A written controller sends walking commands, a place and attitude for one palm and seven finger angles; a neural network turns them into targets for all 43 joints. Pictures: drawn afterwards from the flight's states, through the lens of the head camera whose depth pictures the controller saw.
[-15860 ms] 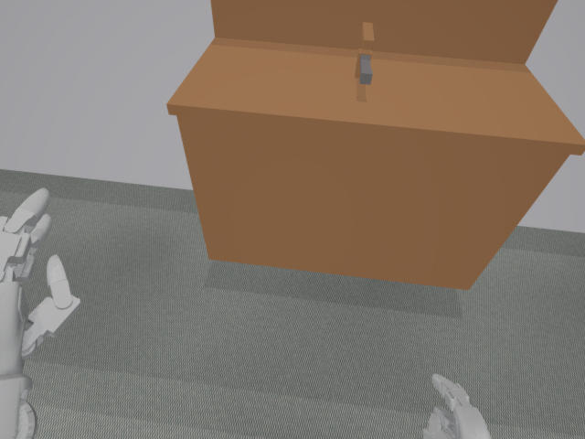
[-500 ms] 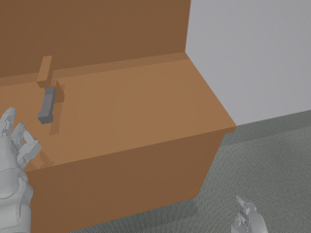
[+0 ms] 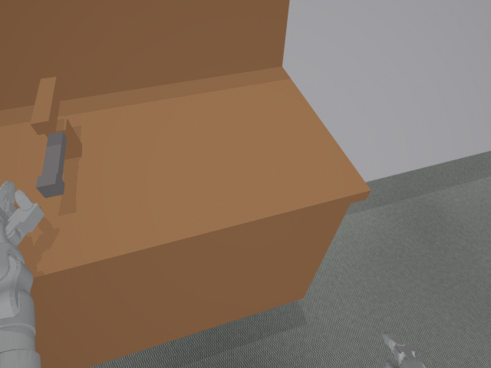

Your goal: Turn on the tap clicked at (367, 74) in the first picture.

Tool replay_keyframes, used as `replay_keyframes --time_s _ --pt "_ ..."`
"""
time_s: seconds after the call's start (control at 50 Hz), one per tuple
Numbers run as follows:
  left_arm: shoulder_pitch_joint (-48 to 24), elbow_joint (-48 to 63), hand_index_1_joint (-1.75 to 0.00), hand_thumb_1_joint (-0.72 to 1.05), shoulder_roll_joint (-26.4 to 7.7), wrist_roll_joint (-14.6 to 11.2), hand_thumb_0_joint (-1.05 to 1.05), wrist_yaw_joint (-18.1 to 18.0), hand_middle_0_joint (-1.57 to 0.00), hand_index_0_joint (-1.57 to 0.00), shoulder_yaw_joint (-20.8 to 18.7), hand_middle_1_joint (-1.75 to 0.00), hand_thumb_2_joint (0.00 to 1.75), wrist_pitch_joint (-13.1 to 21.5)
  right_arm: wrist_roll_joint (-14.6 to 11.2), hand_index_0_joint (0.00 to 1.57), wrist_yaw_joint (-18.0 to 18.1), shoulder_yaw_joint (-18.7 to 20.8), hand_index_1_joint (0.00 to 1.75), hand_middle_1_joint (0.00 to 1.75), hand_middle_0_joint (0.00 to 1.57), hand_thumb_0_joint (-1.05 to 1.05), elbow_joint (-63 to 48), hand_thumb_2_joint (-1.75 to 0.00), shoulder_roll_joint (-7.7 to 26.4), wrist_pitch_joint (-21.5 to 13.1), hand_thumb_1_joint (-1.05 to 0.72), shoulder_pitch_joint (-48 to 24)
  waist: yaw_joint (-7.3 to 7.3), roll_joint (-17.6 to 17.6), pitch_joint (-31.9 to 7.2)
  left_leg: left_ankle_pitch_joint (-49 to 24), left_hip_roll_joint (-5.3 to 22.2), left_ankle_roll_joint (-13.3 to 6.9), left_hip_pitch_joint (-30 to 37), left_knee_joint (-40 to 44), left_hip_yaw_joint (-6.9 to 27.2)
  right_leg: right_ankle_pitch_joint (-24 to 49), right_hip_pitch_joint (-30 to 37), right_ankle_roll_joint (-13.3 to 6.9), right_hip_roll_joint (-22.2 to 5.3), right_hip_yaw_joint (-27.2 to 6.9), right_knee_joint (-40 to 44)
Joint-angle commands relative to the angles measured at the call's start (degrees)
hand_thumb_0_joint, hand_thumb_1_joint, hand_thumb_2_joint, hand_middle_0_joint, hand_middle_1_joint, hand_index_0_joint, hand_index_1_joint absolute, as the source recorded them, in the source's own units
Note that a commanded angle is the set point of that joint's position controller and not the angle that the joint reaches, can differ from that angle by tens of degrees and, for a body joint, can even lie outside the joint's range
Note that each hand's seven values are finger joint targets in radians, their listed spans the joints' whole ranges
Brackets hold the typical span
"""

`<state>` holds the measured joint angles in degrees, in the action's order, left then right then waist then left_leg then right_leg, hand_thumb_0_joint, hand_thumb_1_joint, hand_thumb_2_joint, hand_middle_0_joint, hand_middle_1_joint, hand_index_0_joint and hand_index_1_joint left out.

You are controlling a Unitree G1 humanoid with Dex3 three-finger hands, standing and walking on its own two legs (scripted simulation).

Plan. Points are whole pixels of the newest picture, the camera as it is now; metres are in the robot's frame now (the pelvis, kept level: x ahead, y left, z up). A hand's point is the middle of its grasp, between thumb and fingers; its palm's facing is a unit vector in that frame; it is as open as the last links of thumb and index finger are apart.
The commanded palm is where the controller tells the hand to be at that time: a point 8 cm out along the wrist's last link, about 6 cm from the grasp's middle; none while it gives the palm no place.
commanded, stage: reach beside the lever's end, fingers flat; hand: left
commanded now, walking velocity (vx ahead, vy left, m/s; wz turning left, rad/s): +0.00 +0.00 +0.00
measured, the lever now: (50, 185) +0.36 +0.35 +0.09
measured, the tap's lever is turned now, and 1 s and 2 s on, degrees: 0 0 22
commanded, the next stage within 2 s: push the lever round in 0.64 s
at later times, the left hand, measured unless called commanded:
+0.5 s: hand (38, 198) +0.35 +0.36 +0.08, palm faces +0.56 -0.82 -0.12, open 7.8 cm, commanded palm +0.29 +0.40 +0.08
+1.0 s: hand (42, 201) +0.34 +0.36 +0.08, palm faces +0.56 -0.83 -0.09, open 7.8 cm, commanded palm +0.29 +0.39 +0.08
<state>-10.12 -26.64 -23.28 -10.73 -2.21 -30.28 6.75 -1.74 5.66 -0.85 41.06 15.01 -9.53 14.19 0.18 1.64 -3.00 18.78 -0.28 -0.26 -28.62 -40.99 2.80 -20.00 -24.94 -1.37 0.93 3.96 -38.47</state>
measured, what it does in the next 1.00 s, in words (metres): stands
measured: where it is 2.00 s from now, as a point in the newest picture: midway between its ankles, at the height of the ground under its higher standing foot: outside the picture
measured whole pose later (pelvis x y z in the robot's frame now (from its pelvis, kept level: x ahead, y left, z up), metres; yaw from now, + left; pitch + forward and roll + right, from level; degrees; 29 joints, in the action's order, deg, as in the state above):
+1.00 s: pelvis +0.00 +0.01 +0.00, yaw -1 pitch +9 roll -2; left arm -14.0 -33.2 -24.6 -9.8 -0.3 -31.6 10.9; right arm -1.7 4.6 -0.6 39.4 14.8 -5.3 15.6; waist -0.7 1.4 -4.7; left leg 20.2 -0.1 -0.9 -32.6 -43.9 2.6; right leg -20.5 -28.3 -0.7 1.2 3.7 -39.9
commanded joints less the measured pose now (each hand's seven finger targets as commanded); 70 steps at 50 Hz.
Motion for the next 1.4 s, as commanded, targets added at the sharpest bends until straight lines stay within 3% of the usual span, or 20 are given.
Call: replay_keyframes --time_s 0.0,0.12,0.18,0.22,0.28,0.38,0.42,0.48,0.52,0.66,0.72,0.74,0.8,0.88,0.9,1.02,1.06,1.14,1.2,1.38 --pt "-16.61 9.4 -0.15 0.9 -20.77 0.18 0.0 0.31 -0.15 -0.15 -6.13 -0.15 0.9 5.61 0.21 0.2 0.56 3.09 0.3 0.3 0.2 0.0 -7.23 -0.9 8.85 -1.51 -0.9 -0.19 -0.32 2.61 -14.59 -12.44 -0.88 -1.37 6.9 4.49 0.73 14.01 3.81 0.23 0.53 -1.73 4.19" --pt "-19.74 5.28 -0.15 0.9 -22.65 1.08 0.0 2.09 -0.15 -0.15 -6.53 -0.15 0.9 7.54 0.09 0.2 0.23 3.3 0.3 0.3 0.2 0.0 -6.66 -0.9 9.14 -0.12 -0.9 1.58 -0.89 6.25 -14.93 -13.86 -0.53 -1.4 7.05 3.41 0.67 14.24 1.88 0.02 0.8 -1.85 3.45" --pt "-21.54 2.68 -0.15 0.9 -22.02 0.77 0.0 2.79 -0.15 -0.15 -5.4 -0.15 0.9 7.88 0.02 0.2 0.08 3.44 0.3 0.3 0.2 0.0 -6.81 -0.9 9.45 0.35 -0.9 2.56 -1.57 4.26 -14.83 -12.96 -0.44 -1.38 6.49 3.35 1.04 13.34 0.71 0.1 1.03 -1.67 3.31" --pt "-20.92 1.16 -0.15 0.9 -24.5 1.21 0.0 2.59 -0.15 -0.15 -7.74 -0.15 0.9 8.36 0.17 0.2 0.05 3.53 0.3 0.3 0.2 0.0 -6.55 -0.9 9.75 0.85 -0.9 3.15 -0.85 4.35 -15.48 -13.66 -0.45 -1.5 6.0 3.0 1.12 13.68 1.02 0.04 1.02 -1.75 2.93" --pt "-19.11 2.54 -0.15 0.9 -23.32 0.99 0.0 2.93 -0.15 -0.15 -6.92 -0.15 0.9 8.87 0.22 0.2 -0.47 3.76 0.3 0.3 0.2 0.0 -7.51 -0.9 9.51 1.31 -0.9 3.53 -0.42 5.57 -18.22 -15.44 -0.4 -1.3 7.13 2.91 1.04 14.57 1.99 0.03 1.13 -1.72 2.55" --pt "-15.61 3.16 -0.15 0.9 -24.37 0.53 0.0 2.33 -0.15 -0.15 -9.32 -0.15 0.9 8.99 0.25 0.2 -0.89 4.14 0.3 0.3 0.2 0.0 -7.76 -0.9 9.56 2.07 -0.9 3.82 0.15 4.15 -17.83 -16.69 -0.2 -1.35 6.21 2.76 0.93 15.77 2.89 0.13 1.34 -1.74 2.53" --pt "-16.63 4.86 -0.15 0.9 -24.95 0.95 0.0 2.04 -0.15 -0.15 -9.7 -0.15 0.9 9.18 0.11 0.2 -0.83 3.88 0.3 0.3 0.2 0.0 -7.64 -0.9 9.3 2.39 -0.9 3.32 0.18 6.42 -16.86 -16.94 -0.01 -1.26 6.29 2.96 1.07 15.43 2.58 0.0 1.18 -1.78 2.36" --pt "-16.53 6.25 -0.15 0.9 -23.03 0.65 0.0 1.98 -0.15 -0.15 -8.14 -0.15 0.9 9.16 0.26 0.2 -0.87 3.93 0.3 0.3 0.2 0.0 -8.15 -0.9 9.21 2.3 -0.9 3.11 -0.55 6.44 -16.38 -15.82 -0.2 -1.37 6.67 3.0 0.75 14.53 1.68 0.08 1.36 -1.85 2.65" --pt "-16.45 5.06 -0.15 0.9 -24.78 0.92 0.0 1.71 -0.15 -0.15 -9.93 -0.15 0.9 9.34 0.24 0.2 -0.62 3.87 0.3 0.3 0.2 0.0 -7.52 -0.9 9.37 2.49 -0.9 3.11 -0.55 4.5 -14.92 -15.35 0.08 -1.47 5.73 3.1 1.1 14.14 1.52 0.03 1.43 -1.63 2.62" --pt "-20.83 3.6 -0.15 0.9 -23.24 0.62 0.0 3.79 -0.15 -0.15 -6.96 -0.15 0.9 9.27 0.11 0.2 -0.07 3.65 0.3 0.3 0.2 0.0 -7.18 -0.9 9.42 2.36 -0.9 3.18 -1.95 5.4 -14.63 -11.93 -0.12 -1.41 5.74 2.93 1.16 11.59 -0.72 0.07 1.39 -1.85 2.91" --pt "-19.79 3.96 -0.15 0.9 -23.62 0.66 0.0 3.92 -0.15 -0.15 -7.48 -0.15 0.9 9.42 0.11 0.2 0.03 3.62 0.3 0.3 0.2 0.0 -7.2 -0.9 9.38 2.29 -0.9 3.03 -1.3 7.26 -15.81 -13.81 -0.14 -1.37 7.05 2.5 1.23 12.57 -0.32 -0.18 1.32 -2.01 2.79" --pt "-19.84 3.66 -0.15 0.9 -23.46 0.65 0.0 3.88 -0.15 -0.15 -7.21 -0.15 0.9 9.28 0.12 0.2 -0.04 3.59 0.3 0.3 0.2 0.0 -7.37 -0.9 9.38 2.37 -0.9 3.34 -1.42 5.61 -16.19 -13.67 -0.11 -1.24 6.7 2.68 1.58 12.39 -0.27 -0.1 1.37 -1.69 2.52" --pt "-19.73 5.81 -0.15 0.9 -20.94 0.25 0.0 3.59 -0.15 -0.15 -5.2 -0.15 0.9 9.52 0.08 0.2 -0.24 3.59 0.3 0.3 0.2 0.0 -7.92 -0.9 9.04 2.01 -0.9 2.55 -0.98 7.29 -16.84 -13.57 -0.04 -0.92 8.14 3.05 1.94 11.48 -0.47 -0.3 1.43 -1.63 2.67" --pt "-17.84 6.2 -0.15 0.9 -18.9 0.06 0.0 2.21 -0.15 -0.15 -4.27 -0.15 0.9 8.48 0.07 0.2 -0.29 3.53 0.3 0.3 0.2 0.0 -8.16 -0.9 8.98 2.1 -0.9 2.06 -0.94 5.39 -16.14 -13.11 -0.05 -0.9 7.26 3.41 1.87 11.69 0.05 -0.11 1.29 -1.48 2.8" --pt "-17.73 5.4 -0.15 0.9 -19.53 -0.09 0.0 1.78 -0.15 -0.15 -5.14 -0.15 0.9 8.09 0.0 0.2 -0.26 3.51 0.3 0.3 0.2 0.0 -8.06 -0.9 9.06 2.16 -0.9 2.06 -0.99 3.54 -15.11 -12.56 -0.05 -1.01 6.34 3.5 1.76 11.81 0.23 -0.03 1.29 -1.34 2.96" --pt "-18.15 9.5 -0.15 0.9 -21.13 1.58 0.0 -0.77 -0.15 -0.15 -6.42 -0.15 0.9 8.95 0.44 0.2 -0.43 3.42 0.3 0.3 0.2 0.0 -8.06 -0.9 8.66 2.47 -0.9 1.35 -0.17 6.45 -17.03 -14.85 0.12 -0.81 7.46 3.24 1.64 13.03 1.58 -0.29 1.22 -1.67 2.36" --pt "-17.63 10.12 -0.15 0.9 -17.76 1.34 0.0 -0.82 -0.15 -0.15 -3.68 -0.15 0.9 9.06 0.43 0.2 -0.74 3.37 0.3 0.3 0.2 0.0 -8.37 -0.9 8.35 2.35 -0.9 1.1 -0.77 6.25 -16.45 -14.52 0.14 -0.65 7.76 3.33 1.73 12.5 0.84 -0.23 1.34 -1.52 2.41" --pt "-18.79 8.13 -0.15 0.9 -17.89 0.89 0.0 -0.57 -0.15 -0.15 -3.88 -0.15 0.9 8.27 0.19 0.2 -0.48 3.26 0.3 0.3 0.2 0.0 -8.0 -0.9 8.61 2.66 -0.9 1.07 -1.29 3.8 -14.65 -12.3 -0.14 -1.15 5.52 3.34 1.19 12.66 1.18 -0.04 1.17 -1.73 2.83" --pt "-19.08 8.21 -0.15 0.9 -18.9 0.87 0.0 -0.4 -0.15 -0.15 -4.39 -0.15 0.9 8.2 0.18 0.2 -0.2 3.46 0.3 0.3 0.2 0.0 -7.88 -0.9 8.66 2.59 -0.9 1.18 -0.99 4.28 -15.71 -12.24 -0.18 -1.19 5.71 3.26 0.98 12.84 1.78 -0.11 1.19 -2.02 2.93" --pt "-22.66 7.63 -0.15 0.9 -16.36 1.33 0.0 -0.8 -0.15 -0.15 -1.05 -0.15 0.9 8.64 0.11 0.2 -0.16 3.31 0.3 0.3 0.2 0.0 -7.24 -0.9 8.56 2.57 -0.9 1.22 -2.25 4.97 -15.27 -10.52 -0.25 -1.27 6.13 2.91 0.98 11.58 0.12 -0.06 1.09 -2.21 3.17"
